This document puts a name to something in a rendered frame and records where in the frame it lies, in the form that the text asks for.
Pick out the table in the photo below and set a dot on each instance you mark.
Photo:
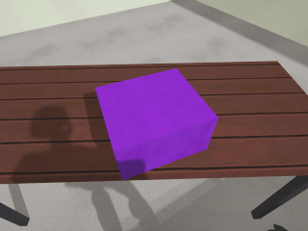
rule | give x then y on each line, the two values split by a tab
52	129

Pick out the carton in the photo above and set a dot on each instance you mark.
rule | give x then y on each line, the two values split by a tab
154	120

